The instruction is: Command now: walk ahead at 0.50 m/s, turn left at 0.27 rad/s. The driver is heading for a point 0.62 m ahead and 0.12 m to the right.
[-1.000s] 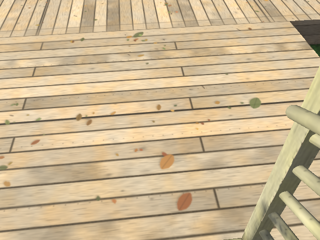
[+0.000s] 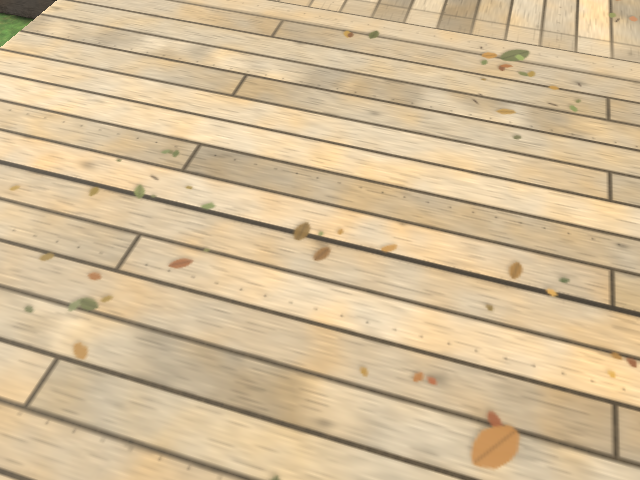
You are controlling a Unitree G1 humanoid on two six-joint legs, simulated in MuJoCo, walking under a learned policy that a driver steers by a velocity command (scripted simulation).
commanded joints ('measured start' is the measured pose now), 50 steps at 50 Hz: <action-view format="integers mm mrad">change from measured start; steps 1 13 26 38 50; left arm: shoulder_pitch -95 355 216 332 269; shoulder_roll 48 172 56 10 1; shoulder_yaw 7 43 -12 -19 -38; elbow -70 65 68 125 189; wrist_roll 2 -29 -54 -44 -35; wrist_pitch -9 -27 -72 38 29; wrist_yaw -21 -19 -1 13 17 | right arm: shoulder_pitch -8 147 -107 -151 -167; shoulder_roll -103 -93 1 -57 -34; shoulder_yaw -16 -21 39 41 16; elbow -66 8 -63 -46 3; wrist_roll -9 -29 -14 -22 -5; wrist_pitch -16 -10 6 6 32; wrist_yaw -5 -15 25 -30 -13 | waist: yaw -5 131 -24 17 26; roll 49 -39 -114 179 -33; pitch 33 -49 -83 -99 71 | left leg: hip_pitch -105 -167 -119 109 -4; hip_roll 229 58 168 474 245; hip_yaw -326 -119 45 -285 -68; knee -145 880 91 -346 -349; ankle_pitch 39 199 502 831 258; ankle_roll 141 31 -92 131 -77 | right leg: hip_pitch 51 813 374 369 424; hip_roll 27 -21 -33 111 13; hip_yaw -1 -36 -28 -48 42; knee -121 -566 -584 -88 -545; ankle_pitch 215 334 334 -836 -540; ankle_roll -24 -107 -162 -32 -43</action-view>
